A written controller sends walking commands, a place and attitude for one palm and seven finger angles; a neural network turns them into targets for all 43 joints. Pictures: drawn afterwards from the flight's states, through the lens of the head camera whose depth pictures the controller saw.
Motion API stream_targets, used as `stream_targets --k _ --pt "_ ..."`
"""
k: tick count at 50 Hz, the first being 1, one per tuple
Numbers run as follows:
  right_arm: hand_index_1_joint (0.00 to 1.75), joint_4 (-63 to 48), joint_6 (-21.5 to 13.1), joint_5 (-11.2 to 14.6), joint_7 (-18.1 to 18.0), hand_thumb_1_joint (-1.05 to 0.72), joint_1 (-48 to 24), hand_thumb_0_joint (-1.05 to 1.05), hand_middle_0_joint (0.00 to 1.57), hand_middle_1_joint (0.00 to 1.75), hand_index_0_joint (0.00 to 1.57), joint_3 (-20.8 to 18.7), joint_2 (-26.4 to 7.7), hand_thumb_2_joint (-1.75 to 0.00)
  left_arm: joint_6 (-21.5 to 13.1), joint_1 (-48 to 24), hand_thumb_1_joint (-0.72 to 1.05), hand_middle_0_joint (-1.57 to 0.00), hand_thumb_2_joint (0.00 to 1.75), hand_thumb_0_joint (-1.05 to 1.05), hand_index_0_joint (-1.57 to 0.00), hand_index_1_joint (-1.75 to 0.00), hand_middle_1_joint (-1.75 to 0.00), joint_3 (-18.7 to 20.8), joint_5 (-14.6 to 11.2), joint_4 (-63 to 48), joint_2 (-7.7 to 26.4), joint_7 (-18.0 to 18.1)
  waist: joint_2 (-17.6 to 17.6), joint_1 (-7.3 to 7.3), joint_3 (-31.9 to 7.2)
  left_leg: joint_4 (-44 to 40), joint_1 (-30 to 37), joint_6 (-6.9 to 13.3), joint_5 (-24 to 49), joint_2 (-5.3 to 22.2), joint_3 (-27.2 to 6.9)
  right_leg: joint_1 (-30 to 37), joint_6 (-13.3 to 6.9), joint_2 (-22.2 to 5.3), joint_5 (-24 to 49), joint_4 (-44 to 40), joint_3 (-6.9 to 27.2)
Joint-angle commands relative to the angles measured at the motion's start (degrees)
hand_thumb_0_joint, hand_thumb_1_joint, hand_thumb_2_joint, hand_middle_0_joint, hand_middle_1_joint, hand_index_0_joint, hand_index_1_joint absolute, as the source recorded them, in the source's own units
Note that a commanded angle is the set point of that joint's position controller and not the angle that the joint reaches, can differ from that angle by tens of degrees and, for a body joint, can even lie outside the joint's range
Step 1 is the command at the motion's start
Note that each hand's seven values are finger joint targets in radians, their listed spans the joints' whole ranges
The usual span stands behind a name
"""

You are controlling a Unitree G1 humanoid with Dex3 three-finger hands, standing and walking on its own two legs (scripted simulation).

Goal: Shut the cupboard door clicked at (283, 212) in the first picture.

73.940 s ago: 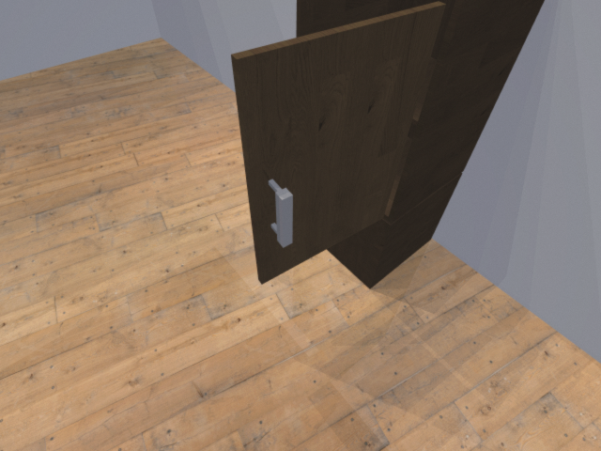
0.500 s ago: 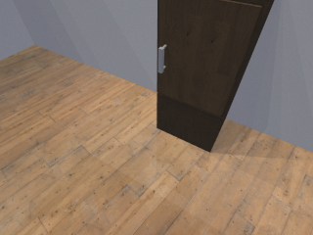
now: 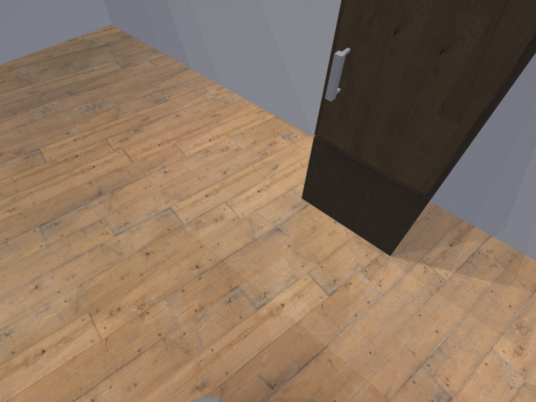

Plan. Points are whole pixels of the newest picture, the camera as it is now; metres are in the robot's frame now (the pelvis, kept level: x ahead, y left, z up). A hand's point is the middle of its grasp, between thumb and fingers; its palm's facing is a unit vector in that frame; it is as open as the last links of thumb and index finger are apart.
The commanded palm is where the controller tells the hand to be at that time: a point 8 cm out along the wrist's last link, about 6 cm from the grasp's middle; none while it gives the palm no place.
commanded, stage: walk to a spot facing it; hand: left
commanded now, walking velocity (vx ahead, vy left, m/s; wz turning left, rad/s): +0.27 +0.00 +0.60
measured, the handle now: (338, 74) +0.98 -0.19 -0.05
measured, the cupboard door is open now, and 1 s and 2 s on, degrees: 0 0 0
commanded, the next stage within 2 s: turn to face it in 0.92 s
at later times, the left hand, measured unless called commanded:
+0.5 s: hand out of the picture +0.02 +0.17 -0.13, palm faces +0.35 -0.89 -0.28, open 7.4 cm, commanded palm none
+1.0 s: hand out of the picture +0.09 +0.27 -0.15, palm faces +0.61 -0.76 -0.22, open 7.4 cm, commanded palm none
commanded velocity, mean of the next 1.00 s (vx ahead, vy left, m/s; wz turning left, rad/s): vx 0.29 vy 0.00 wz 0.46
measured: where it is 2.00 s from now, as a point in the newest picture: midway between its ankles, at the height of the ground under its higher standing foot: (208, 365)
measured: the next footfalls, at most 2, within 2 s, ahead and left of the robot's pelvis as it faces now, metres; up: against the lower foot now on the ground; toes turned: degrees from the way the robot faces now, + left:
right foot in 0.32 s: +0.08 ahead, -0.13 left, +0.00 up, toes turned +11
left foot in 0.78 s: +0.19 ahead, +0.19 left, +0.00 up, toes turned +39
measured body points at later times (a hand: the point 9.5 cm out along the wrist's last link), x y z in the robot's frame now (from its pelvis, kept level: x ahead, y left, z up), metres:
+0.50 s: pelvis +0.06 -0.03 +0.03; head +0.09 -0.04 +0.47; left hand +0.00 +0.22 -0.11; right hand +0.19 -0.27 -0.13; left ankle +0.03 +0.12 -0.62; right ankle +0.04 -0.13 -0.72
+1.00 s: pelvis +0.18 +0.10 +0.01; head +0.21 +0.12 +0.46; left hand +0.06 +0.31 -0.14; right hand +0.40 -0.05 -0.12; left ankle +0.16 +0.16 -0.72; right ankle +0.31 -0.02 -0.65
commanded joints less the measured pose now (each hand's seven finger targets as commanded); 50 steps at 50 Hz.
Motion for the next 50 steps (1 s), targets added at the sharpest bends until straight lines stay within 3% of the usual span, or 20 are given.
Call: stream_targets --k 1,4,9,13,14,15,16,18,20,22,26,32,35,36,37,38,39,40,44,50 --pt "0.3 -3.26 -1.05 -1.36 -1.35 -0.9 6.7 0.0 0.2 0.3 0.2 -3.76 -14.74 -0.9 -0.27 -4.21 0.9 -0.2 0.9 0.0 -0.2 -0.3 -0.3 2.41 0.21 -8.16 5.62 0.17 15.08 -2.12 -4.74 -24.24 3.57 9.77 -8.23 16.86 -30.87 -17.05 -0.04 1.71 -5.97 23.05 11.69" --pt "0.3 -4.85 -2.02 -1.32 -1.86 -0.9 3.1 0.0 0.2 0.3 0.2 -2.8 -11.72 -0.9 -1.49 -2.39 0.9 -0.2 0.9 0.0 -0.2 -0.3 -0.3 2.52 0.29 -7.07 5.25 -1.06 8.8 -0.2 -5.12 -24.13 3.9 8.25 -14.19 12.17 -27.07 -17.6 0.27 2.45 1.3 20.26 12.41" --pt "0.3 -3.9 -2.47 -1.18 -1.69 -0.9 5.78 0.0 0.2 0.3 0.2 -3.58 -12.32 -0.9 -2.68 -2.25 0.9 -0.2 0.9 0.0 -0.2 -0.3 -0.3 1.77 0.2 -8.08 3.8 -1.69 7.74 -1.28 -7.57 -22.91 8.24 9.78 -15.81 10.0 -28.46 -15.36 0.31 5.25 -0.22 7.77 10.38" --pt "0.3 -4.81 -2.1 -0.92 -1.22 -0.9 2.22 0.0 0.2 0.3 0.2 -3.89 -11.75 -0.9 -3.22 4.39 0.9 -0.2 0.9 0.0 -0.2 -0.3 -0.3 2.06 0.21 -6.84 4.45 -1.89 8.35 2.17 -6.29 -19.99 -3.13 7.76 -19.54 5.41 -26.94 1.25 -0.05 8.11 4.07 -7.78 8.25" --pt "0.3 -5.97 -2.03 -0.68 -1.22 -0.9 -0.89 0.0 0.2 0.3 0.2 -3.78 -10.41 -0.9 -3.43 10.38 0.9 -0.2 0.9 0.0 -0.2 -0.3 -0.3 2.87 0.49 -5.24 5.7 -1.69 5.05 5.63 -6.06 -14.47 -14.07 5.78 -22.39 2.01 -23.37 13.51 -0.65 6.52 3.76 -15.26 9.71" --pt "0.3 -7.36 -2.2 -0.02 -0.94 -0.9 -1.92 0.0 0.2 0.3 0.2 -2.99 -6.24 -0.9 -3.92 15.29 0.9 -0.2 0.9 0.0 -0.2 -0.3 -0.3 3.86 1.4 -4.47 10.16 -0.97 -9.11 8.08 -6.52 2.08 -27.85 1.99 -21.9 -4.82 -13.95 24.32 -4.64 -6.48 -11.06 -26.53 25.12" --pt "0.3 -9.21 -2.8 -0.5 -0.7 -0.9 -3.9 0.0 0.2 0.3 0.2 -2.53 -4.34 -0.9 -3.68 15.37 0.9 -0.2 0.9 0.0 -0.2 -0.3 -0.3 3.81 1.0 -4.82 13.14 -0.28 -16.04 8.17 -2.94 19.67 -32.99 -0.47 -18.95 -7.31 -6.07 19.39 -9.53 -21.01 -20.49 -34.44 43.03" --pt "0.3 -8.49 -2.09 -1.16 0.23 -0.9 -2.18 0.0 0.2 0.3 0.2 -3.62 -6.37 -0.9 -4.61 7.03 0.9 -0.2 0.9 0.0 -0.2 -0.3 -0.3 3.83 0.33 -6.58 10.66 0.26 -6.52 2.05 -1.59 33.35 -28.82 -0.61 -10.04 -0.26 -9.03 7.83 -10.82 -21.56 -23.18 -35.3 39.96" --pt "0.3 -7.05 -1.77 -1.45 1.61 -0.9 -2.22 0.0 0.2 0.3 0.2 -3.1 -4.75 -0.9 -5.82 3.43 0.9 -0.2 0.9 0.0 -0.2 -0.3 -0.3 2.4 0.41 -6.63 6.05 -0.09 -5.74 0.13 2.96 33.67 -25.53 -1.7 -1.08 2.01 -6.45 2.68 -7.4 -13.67 -4.56 -32.44 21.46" --pt "0.3 -6.79 -1.63 -0.93 2.03 -0.9 -2.27 0.0 0.2 0.3 0.2 -2.65 -3.65 -0.9 -6.62 6.75 0.9 -0.2 0.9 0.0 -0.2 -0.3 -0.3 1.96 0.29 -5.16 4.91 -0.22 -7.2 0.56 1.28 31.66 -24.14 -2.11 2.27 1.74 -3.93 6.46 -6.52 -10.65 11.21 -30.28 12.28" --pt "0.3 -8.31 -1.53 -0.72 2.49 -0.9 -7.78 0.0 0.2 0.3 0.2 -1.84 -2.28 -0.9 -7.17 14.42 0.9 -0.2 0.9 0.0 -0.2 -0.3 -0.3 1.94 0.5 -2.32 5.11 -0.02 -7.17 2.97 -0.78 24.77 -25.4 -1.52 2.33 1.76 -0.53 15.81 -5.88 -10.69 31.26 -26.61 5.49" --pt "0.3 -11.63 -2.17 -0.77 3.27 -0.9 -16.99 0.0 0.2 0.3 0.2 -0.55 -2.01 -0.9 -7.11 18.99 0.9 -0.2 0.9 0.0 -0.2 -0.3 -0.3 1.73 0.63 -0.7 6.28 0.13 -7.63 5.31 1.04 7.77 -21.12 0.69 0.89 1.04 3.95 20.34 -6.25 -12.95 42.73 -24.04 1.53" --pt "0.3 -10.64 -2.89 -0.74 2.67 -0.9 -10.97 0.0 0.2 0.3 0.2 -0.88 -3.69 -0.9 -7.06 16.74 0.9 -0.2 0.9 0.0 -0.2 -0.3 -0.3 2.14 0.38 -1.26 9.05 0.0 -9.45 1.74 -3.14 1.69 -6.74 3.57 -3.46 -2.98 7.77 18.43 -6.07 -14.08 59.38 -14.7 -1.5" --pt "0.3 -9.23 -3.09 -0.88 2.23 -0.9 -5.38 0.0 0.2 0.3 0.2 -1.3 -4.86 -0.9 -6.96 15.6 0.9 -0.2 0.9 0.0 -0.2 -0.3 -0.3 2.15 0.08 -1.39 10.17 -0.12 -8.48 -1.21 -6.14 -1.48 2.36 4.38 -2.11 -5.13 9.08 15.29 -4.89 -12.75 60.13 -7.53 -4.17" --pt "0.3 -7.31 -3.23 -1.19 1.69 -0.9 2.44 0.0 0.2 0.3 0.2 -2.07 -7.66 -0.9 -6.77 14.71 0.9 -0.2 0.9 0.0 -0.2 -0.3 -0.3 1.98 -0.42 -1.92 10.47 -0.41 -5.87 -5.36 -11.13 -6.63 17.8 5.6 2.35 -3.99 7.09 6.3 -3.11 -11.57 51.37 5.05 -5.14" --pt "0.3 -5.74 -3.49 -1.75 0.95 -0.9 10.58 0.0 0.2 0.3 0.2 -3.89 -15.7 -0.9 -6.61 14.82 0.9 -0.2 0.9 0.0 -0.2 -0.3 -0.3 1.85 -0.55 -3.64 7.23 -1.35 7.85 -8.65 -17.63 -8.97 34.58 11.16 3.97 11.29 -14.59 -11.8 -0.03 -4.75 19.61 24.1 -4.73" --pt "0.3 -4.81 -3.41 -0.78 0.16 -0.9 14.89 0.0 0.2 0.3 0.2 -5.0 -20.77 -0.9 -6.55 9.33 0.9 -0.2 0.9 0.0 -0.2 -0.3 -0.3 1.2 -0.57 -7.69 5.39 -1.68 12.12 -9.58 -19.39 -14.77 39.05 17.61 14.41 23.95 -32.65 -25.91 0.63 0.17 -7.35 36.69 2.55" --pt "0.3 -4.84 -3.43 -0.31 -0.09 -0.9 12.79 0.0 0.2 0.3 0.2 -4.46 -19.77 -0.9 -6.36 6.84 0.9 -0.2 0.9 0.0 -0.2 -0.3 -0.3 1.8 -0.4 -9.22 5.85 -1.16 3.17 -7.67 -16.12 -16.83 30.77 17.62 6.58 26.07 -30.49 -27.19 -0.23 -1.46 -6.02 38.96 8.22" --pt "0.3 -7.5 -5.05 -0.56 -1.34 -0.9 -1.6 0.0 0.2 0.3 0.2 -1.31 -9.14 -0.9 -4.27 11.14 0.9 -0.2 0.9 0.0 -0.2 -0.3 -0.3 1.92 1.0 -3.93 2.08 -2.01 7.93 0.65 -3.8 -23.46 4.16 9.34 -5.63 13.33 -14.78 -19.31 0.12 -3.68 5.37 28.59 10.26" --pt "0.3 -4.04 -5.84 -0.27 -1.66 -0.9 1.48 0.0 0.2 0.3 0.2 -1.36 -6.04 -0.9 -3.01 7.1 0.9 -0.2 0.9 0.0 -0.2 -0.3 -0.3 1.74 0.77 -4.37 0.72 -2.17 4.96 2.27 -1.11 -26.84 1.84 10.5 0.15 10.5 -10.42 -18.08 1.03 -2.43 15.04 14.54 10.04"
